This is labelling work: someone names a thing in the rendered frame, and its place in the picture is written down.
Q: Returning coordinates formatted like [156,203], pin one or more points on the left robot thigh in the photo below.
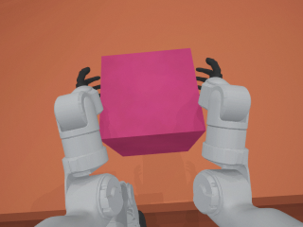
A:
[127,192]

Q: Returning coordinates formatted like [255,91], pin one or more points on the robot right hand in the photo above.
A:
[214,73]

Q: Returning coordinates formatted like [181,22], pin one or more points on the left robot forearm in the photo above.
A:
[77,120]

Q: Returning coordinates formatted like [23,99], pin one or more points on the robot left upper arm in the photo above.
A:
[91,201]

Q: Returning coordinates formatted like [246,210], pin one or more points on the carton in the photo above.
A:
[150,102]

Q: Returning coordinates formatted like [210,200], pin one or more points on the right robot forearm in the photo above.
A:
[228,108]

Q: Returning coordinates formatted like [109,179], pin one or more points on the robot right upper arm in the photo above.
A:
[225,196]

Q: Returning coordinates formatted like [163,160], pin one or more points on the left robot shin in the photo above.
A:
[132,215]

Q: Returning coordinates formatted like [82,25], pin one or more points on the robot left hand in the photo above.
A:
[81,81]

